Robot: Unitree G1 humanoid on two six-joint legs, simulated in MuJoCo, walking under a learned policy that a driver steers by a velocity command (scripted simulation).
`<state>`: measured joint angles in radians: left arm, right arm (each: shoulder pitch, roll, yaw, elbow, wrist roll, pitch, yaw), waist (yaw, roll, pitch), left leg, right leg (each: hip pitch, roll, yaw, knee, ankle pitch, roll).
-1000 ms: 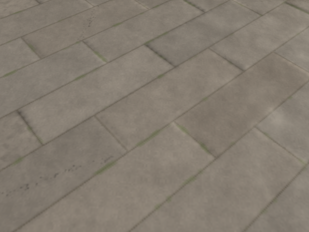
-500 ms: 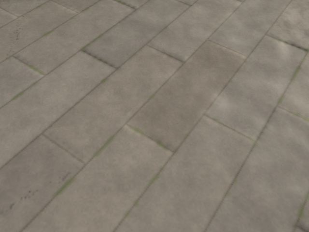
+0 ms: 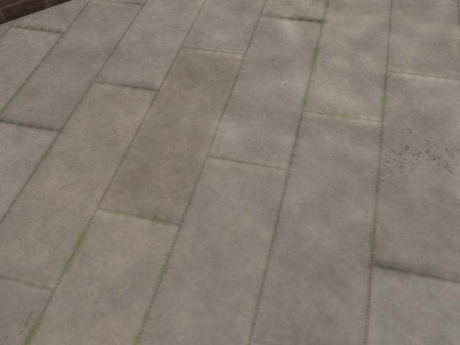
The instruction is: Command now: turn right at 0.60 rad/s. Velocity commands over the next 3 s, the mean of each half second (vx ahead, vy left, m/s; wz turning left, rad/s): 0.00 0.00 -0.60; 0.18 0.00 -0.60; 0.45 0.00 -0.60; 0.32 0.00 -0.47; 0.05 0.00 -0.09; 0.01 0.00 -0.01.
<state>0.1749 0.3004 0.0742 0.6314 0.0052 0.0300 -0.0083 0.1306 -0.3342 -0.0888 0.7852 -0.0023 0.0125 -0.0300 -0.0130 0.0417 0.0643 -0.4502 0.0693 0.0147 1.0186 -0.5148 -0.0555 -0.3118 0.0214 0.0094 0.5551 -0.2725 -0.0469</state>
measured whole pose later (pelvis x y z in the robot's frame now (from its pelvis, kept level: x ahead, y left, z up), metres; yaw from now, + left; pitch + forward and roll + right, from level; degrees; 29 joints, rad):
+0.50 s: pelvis +0.02 +0.02 +0.00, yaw -18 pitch +1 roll +0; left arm 0.17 0.35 0.09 0.61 -0.02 0.04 0.02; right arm 0.15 -0.29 -0.07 0.70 -0.02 -0.02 -0.01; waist 0.01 -0.05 0.04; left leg -0.27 -0.02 -0.02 0.49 -0.24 0.02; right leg -0.46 0.12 0.17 0.96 -0.50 0.02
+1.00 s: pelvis +0.04 -0.06 +0.01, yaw -36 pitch +2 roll +2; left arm 0.39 0.27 0.04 0.66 -0.01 -0.04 -0.01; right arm 0.18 -0.33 -0.08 0.69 0.00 -0.08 0.03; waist 0.02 0.05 0.00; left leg -0.55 0.05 0.00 1.03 -0.28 -0.01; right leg -0.14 0.03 0.05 0.42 -0.30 -0.07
